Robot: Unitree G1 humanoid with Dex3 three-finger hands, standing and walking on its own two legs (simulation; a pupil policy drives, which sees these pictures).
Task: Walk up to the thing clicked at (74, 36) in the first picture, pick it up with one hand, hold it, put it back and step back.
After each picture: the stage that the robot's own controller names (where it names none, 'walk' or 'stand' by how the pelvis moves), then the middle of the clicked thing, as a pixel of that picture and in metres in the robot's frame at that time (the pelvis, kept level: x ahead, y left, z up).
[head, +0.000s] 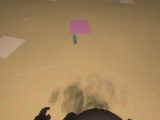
stand; (74, 39) +1.65 +0.39 -0.66
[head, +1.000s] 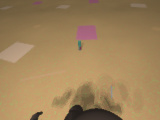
walk; (79, 45) +1.56 +0.35 -0.65
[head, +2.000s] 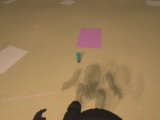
walk; (78, 57) +1.06 +0.29 -0.65
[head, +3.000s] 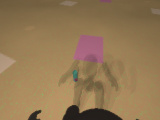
walk; (75, 76) +0.66 +0.23 -0.64
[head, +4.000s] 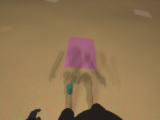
walk; (69, 89) +0.42 +0.17 -0.64
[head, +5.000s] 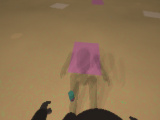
stand; (71, 96) +0.37 +0.19 -0.65
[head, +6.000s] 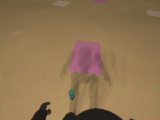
stand; (71, 95) +0.37 +0.19 -0.65
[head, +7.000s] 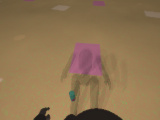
stand; (72, 96) +0.38 +0.20 -0.66
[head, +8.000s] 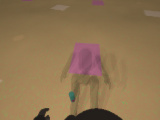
stand; (72, 97) +0.37 +0.20 -0.66
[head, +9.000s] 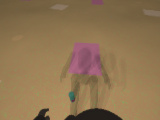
go down; (72, 97) +0.36 +0.20 -0.66
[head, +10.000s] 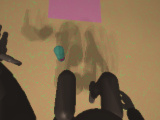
go down; (60, 55) +0.46 +0.21 -0.27
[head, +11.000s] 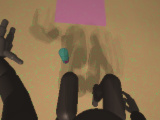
approach; (64, 57) +0.46 +0.20 -0.27
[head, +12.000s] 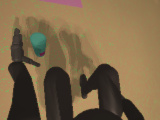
close in; (39, 47) +0.46 +0.24 -0.17
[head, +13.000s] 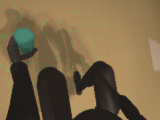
close; (26, 45) +0.45 +0.26 -0.17
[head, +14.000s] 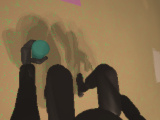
lift; (38, 52) +0.39 +0.24 -0.16
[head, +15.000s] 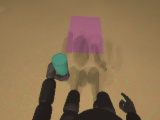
lift; (62, 70) +0.33 +0.18 +0.03
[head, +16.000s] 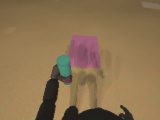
hold; (65, 72) +0.32 +0.17 +0.04
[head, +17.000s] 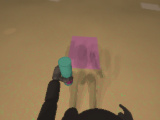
hold; (66, 73) +0.32 +0.16 +0.03
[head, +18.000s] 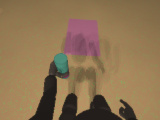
crouch; (63, 68) +0.35 +0.18 -0.02
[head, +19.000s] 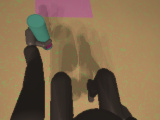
lower; (43, 36) +0.52 +0.23 -0.04
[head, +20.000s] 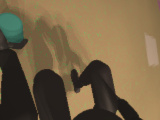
lower; (14, 35) +0.49 +0.27 -0.17
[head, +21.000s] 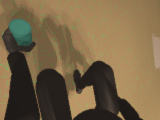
lower; (24, 39) +0.47 +0.26 -0.18
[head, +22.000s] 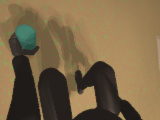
lower; (28, 43) +0.45 +0.25 -0.18
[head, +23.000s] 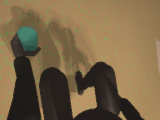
lower; (30, 44) +0.45 +0.25 -0.18
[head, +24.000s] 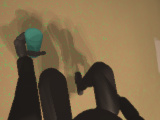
open; (34, 46) +0.45 +0.23 -0.18
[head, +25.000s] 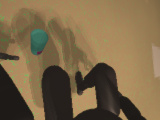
stand; (37, 45) +0.44 +0.23 -0.18
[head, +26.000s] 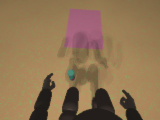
walk; (71, 75) +0.41 +0.17 -0.47
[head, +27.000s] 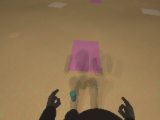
stand; (73, 96) +0.37 +0.16 -0.60
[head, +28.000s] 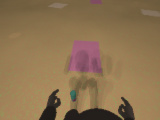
stand; (73, 96) +0.37 +0.16 -0.60
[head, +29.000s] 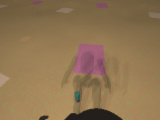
stand; (77, 97) +0.39 +0.15 -0.65
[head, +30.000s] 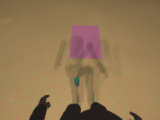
walk; (77, 82) +0.43 +0.11 -0.63
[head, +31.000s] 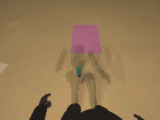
walk; (78, 72) +0.61 +0.15 -0.63
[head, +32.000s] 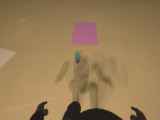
walk; (77, 57) +0.92 +0.25 -0.63
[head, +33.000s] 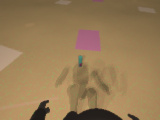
stand; (80, 61) +0.99 +0.17 -0.65
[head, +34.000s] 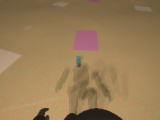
stand; (78, 61) +1.00 +0.20 -0.66
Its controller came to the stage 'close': yes
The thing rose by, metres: 0.70
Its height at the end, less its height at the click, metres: +0.00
